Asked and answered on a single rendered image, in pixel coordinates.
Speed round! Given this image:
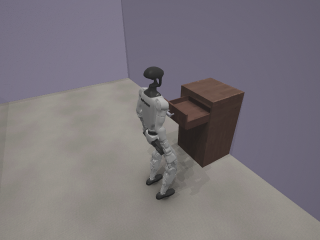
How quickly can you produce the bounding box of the handle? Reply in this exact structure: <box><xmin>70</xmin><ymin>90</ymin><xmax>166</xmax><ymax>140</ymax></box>
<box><xmin>166</xmin><ymin>110</ymin><xmax>174</xmax><ymax>117</ymax></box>

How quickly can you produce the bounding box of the left robot foot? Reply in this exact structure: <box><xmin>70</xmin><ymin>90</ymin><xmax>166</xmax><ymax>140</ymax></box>
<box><xmin>146</xmin><ymin>174</ymin><xmax>163</xmax><ymax>186</ymax></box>

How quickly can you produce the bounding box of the left robot upper arm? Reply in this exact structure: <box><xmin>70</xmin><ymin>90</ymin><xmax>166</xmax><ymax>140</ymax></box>
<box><xmin>136</xmin><ymin>87</ymin><xmax>148</xmax><ymax>115</ymax></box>

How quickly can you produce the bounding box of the right robot forearm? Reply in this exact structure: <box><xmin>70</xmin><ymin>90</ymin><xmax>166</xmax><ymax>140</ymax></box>
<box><xmin>157</xmin><ymin>127</ymin><xmax>172</xmax><ymax>156</ymax></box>

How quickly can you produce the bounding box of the drawer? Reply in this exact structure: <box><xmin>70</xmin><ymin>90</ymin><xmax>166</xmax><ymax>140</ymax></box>
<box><xmin>163</xmin><ymin>95</ymin><xmax>211</xmax><ymax>130</ymax></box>

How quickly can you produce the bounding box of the cabinet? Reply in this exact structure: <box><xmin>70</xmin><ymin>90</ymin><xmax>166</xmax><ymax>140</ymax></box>
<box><xmin>177</xmin><ymin>77</ymin><xmax>245</xmax><ymax>168</ymax></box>

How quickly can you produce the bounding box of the right robot hand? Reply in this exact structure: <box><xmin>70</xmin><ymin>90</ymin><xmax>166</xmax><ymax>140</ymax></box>
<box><xmin>165</xmin><ymin>153</ymin><xmax>178</xmax><ymax>169</ymax></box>

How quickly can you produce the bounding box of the robot head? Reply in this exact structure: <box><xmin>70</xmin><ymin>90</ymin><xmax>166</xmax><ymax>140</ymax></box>
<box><xmin>143</xmin><ymin>66</ymin><xmax>164</xmax><ymax>98</ymax></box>

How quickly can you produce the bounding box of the left robot forearm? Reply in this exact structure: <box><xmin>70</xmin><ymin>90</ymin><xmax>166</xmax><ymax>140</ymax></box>
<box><xmin>137</xmin><ymin>113</ymin><xmax>147</xmax><ymax>128</ymax></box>

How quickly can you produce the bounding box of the right robot upper arm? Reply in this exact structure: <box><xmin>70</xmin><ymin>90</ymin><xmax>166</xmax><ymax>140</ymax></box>
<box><xmin>154</xmin><ymin>97</ymin><xmax>169</xmax><ymax>134</ymax></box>

